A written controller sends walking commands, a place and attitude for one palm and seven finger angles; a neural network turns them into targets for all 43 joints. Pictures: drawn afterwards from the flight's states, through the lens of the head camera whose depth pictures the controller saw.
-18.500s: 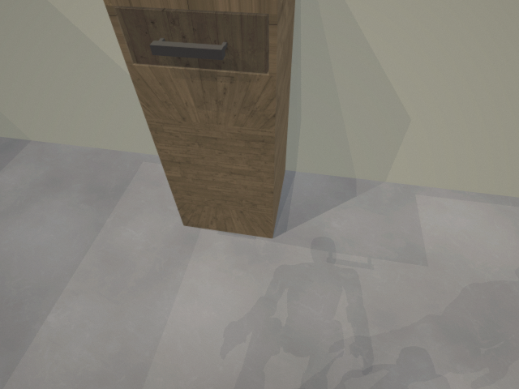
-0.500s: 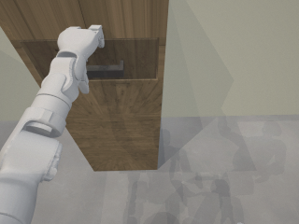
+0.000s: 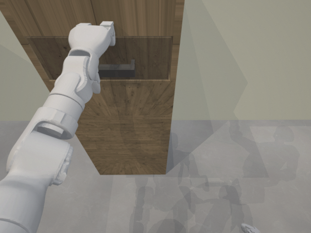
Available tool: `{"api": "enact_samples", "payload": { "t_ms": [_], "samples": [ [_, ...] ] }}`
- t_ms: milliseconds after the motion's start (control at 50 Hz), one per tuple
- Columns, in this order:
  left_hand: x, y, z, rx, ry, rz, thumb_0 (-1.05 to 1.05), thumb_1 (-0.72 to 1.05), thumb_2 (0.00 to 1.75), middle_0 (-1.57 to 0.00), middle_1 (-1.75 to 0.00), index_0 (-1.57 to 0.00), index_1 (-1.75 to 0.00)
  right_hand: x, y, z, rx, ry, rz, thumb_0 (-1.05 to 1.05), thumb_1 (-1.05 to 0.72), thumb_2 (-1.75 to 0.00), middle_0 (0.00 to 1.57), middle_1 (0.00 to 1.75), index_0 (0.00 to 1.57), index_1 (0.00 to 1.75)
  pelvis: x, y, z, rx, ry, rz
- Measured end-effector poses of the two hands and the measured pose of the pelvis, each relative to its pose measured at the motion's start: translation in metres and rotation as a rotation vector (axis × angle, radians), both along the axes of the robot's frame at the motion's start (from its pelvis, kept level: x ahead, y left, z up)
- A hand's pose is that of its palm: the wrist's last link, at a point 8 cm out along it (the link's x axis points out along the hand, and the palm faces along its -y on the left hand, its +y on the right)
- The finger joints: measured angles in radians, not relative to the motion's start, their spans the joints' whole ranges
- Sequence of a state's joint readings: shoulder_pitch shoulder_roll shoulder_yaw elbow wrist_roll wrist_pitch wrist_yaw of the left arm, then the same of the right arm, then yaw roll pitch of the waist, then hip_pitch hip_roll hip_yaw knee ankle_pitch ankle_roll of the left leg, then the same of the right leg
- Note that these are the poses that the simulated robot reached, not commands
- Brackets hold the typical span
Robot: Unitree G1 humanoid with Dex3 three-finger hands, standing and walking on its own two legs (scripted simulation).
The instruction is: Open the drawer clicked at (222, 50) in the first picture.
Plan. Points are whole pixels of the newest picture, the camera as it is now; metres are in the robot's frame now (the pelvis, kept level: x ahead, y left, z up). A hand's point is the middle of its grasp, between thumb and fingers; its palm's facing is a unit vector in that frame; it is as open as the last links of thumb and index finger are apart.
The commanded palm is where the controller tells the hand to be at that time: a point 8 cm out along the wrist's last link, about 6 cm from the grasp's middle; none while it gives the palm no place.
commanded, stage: lift the fingers back up to retry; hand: left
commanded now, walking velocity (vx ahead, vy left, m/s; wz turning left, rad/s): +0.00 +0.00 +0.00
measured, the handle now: (103, 66) +0.54 +0.15 +0.14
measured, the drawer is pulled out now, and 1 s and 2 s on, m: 0.00 0.00 0.00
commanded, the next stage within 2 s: re-aim the fingers above the handle in 0.76 s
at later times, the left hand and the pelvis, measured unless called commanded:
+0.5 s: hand (96, 57) +0.50 +0.15 +0.20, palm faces +0.04 +0.00 -1.00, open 13.6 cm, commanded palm +0.49 +0.17 +0.24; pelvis +0.01 -0.01 +0.00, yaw -1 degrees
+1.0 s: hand (95, 57) +0.50 +0.15 +0.20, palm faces +0.05 -0.03 -1.00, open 13.6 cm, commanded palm +0.48 +0.18 +0.25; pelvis +0.04 -0.01 +0.01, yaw +0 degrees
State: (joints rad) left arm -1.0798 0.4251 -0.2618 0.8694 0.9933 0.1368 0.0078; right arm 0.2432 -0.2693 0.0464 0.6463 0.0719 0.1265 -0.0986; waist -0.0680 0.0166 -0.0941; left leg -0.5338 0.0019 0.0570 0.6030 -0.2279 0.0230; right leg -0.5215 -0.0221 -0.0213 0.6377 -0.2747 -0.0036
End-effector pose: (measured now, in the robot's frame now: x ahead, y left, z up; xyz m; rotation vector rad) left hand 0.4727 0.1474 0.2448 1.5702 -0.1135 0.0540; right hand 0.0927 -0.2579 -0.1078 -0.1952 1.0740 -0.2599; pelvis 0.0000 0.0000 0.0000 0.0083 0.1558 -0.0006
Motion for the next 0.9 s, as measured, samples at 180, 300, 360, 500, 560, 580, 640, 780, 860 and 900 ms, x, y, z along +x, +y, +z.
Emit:
{"api": "enact_samples", "payload": {
  "t_ms": [180, 300, 360, 500, 560, 580, 640, 780, 860, 900],
  "samples": [
    [0.001, -0.001, 0.003, 0.002, 0.031, 0.015, 0.00, -0.49, 0.30, -0.39, -1.27, -0.29, -1.39, -0.010, -0.005, -0.003, 0.002, 0.008, -0.020, 0.00, -0.91, -0.90, 0.20, 0.30, 0.20, 0.30, 0.000, -0.003, 0.000, -0.002, -0.004, -0.001],
    [0.001, -0.001, 0.005, 0.002, 0.052, 0.010, 0.00, -0.49, 0.30, -0.39, -1.25, -0.29, -1.36, -0.020, -0.008, -0.005, 0.012, 0.020, -0.045, 0.00, -0.91, -0.90, 0.20, 0.30, 0.20, 0.30, 0.002, -0.005, 0.000, -0.001, -0.014, -0.006],
    [0.001, 0.000, 0.005, 0.001, 0.058, 0.004, 0.00, -0.49, 0.30, -0.39, -1.26, -0.30, -1.35, -0.025, -0.009, -0.007, 0.020, 0.029, -0.053, 0.00, -0.91, -0.90, 0.20, 0.30, 0.20, 0.30, 0.003, -0.006, 0.001, -0.001, -0.019, -0.008],
    [0.002, 0.001, 0.007, -0.001, 0.066, -0.008, 0.00, -0.49, 0.30, -0.40, -1.25, -0.32, -1.32, -0.023, -0.008, -0.011, 0.041, 0.039, -0.059, 0.01, -0.91, -0.90, 0.20, 0.30, 0.20, 0.30, 0.010, -0.007, 0.004, 0.001, -0.029, -0.011],
    [0.002, 0.002, 0.008, -0.002, 0.073, -0.013, 0.00, -0.49, 0.30, -0.41, -1.25, -0.33, -1.30, -0.015, -0.006, -0.010, 0.049, 0.030, -0.054, 0.01, -0.91, -0.90, 0.20, 0.30, 0.20, 0.30, 0.014, -0.007, 0.006, 0.002, -0.036, -0.010],
    [0.002, 0.002, 0.008, -0.003, 0.075, -0.015, 0.00, -0.49, 0.30, -0.41, -1.24, -0.33, -1.29, -0.012, -0.006, -0.010, 0.052, 0.026, -0.051, 0.01, -0.91, -0.90, 0.20, 0.30, 0.20, 0.30, 0.016, -0.007, 0.007, 0.002, -0.038, -0.010],
    [0.002, 0.002, 0.008, -0.006, 0.080, -0.021, 0.00, -0.49, 0.30, -0.41, -1.24, -0.34, -1.27, 0.001, -0.005, -0.008, 0.058, 0.007, -0.038, 0.01, -0.91, -0.90, 0.20, 0.30, 0.20, 0.30, 0.020, -0.008, 0.009, 0.002, -0.045, -0.008],
    [0.001, 0.004, 0.008, -0.020, 0.075, -0.039, 0.00, -0.49, 0.30, -0.41, -1.23, -0.34, -1.23, 0.036, -0.004, -0.001, 0.065, -0.044, 0.000, 0.01, -0.91, -0.90, 0.20, 0.30, 0.20, 0.30, 0.029, -0.009, 0.011, 0.004, -0.054, -0.006],
    [0.001, 0.005, 0.007, -0.023, 0.068, -0.045, 0.00, -0.49, 0.30, -0.41, -1.24, -0.34, -1.23, 0.055, -0.004, 0.004, 0.067, -0.068, 0.023, 0.01, -0.91, -0.90, 0.20, 0.30, 0.20, 0.30, 0.034, -0.010, 0.012, 0.004, -0.057, -0.004],
    [0.001, 0.005, 0.007, -0.024, 0.064, -0.047, 0.00, -0.49, 0.30, -0.41, -1.25, -0.35, -1.23, 0.064, -0.003, 0.006, 0.067, -0.077, 0.034, 0.01, -0.91, -0.90, 0.20, 0.30, 0.20, 0.30, 0.036, -0.011, 0.013, 0.005, -0.057, -0.002]
  ]
}}
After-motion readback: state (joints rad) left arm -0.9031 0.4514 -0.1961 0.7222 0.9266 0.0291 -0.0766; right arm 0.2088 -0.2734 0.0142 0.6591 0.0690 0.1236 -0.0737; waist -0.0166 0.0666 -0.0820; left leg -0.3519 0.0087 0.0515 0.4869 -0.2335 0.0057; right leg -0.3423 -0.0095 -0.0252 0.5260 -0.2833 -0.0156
